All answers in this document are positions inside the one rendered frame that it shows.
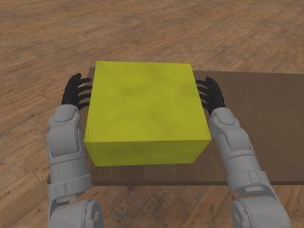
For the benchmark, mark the right robot hand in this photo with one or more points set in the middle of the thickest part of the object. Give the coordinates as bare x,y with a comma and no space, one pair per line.
214,98

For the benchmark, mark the carton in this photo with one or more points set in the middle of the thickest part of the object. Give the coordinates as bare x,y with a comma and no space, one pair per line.
143,113

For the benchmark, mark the right robot forearm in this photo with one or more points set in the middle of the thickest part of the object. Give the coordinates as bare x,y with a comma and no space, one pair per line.
238,155

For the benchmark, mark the table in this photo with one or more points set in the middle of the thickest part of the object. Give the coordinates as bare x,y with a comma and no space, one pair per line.
268,106

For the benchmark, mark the robot left upper arm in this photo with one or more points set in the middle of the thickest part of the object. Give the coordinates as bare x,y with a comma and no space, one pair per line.
80,214

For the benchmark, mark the left robot forearm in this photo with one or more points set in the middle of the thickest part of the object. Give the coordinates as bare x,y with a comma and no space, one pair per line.
66,155

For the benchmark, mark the left robot hand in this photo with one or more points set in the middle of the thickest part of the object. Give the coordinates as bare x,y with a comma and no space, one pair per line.
71,95

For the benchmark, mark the robot right upper arm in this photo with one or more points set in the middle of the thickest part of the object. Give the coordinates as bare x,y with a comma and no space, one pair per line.
258,212

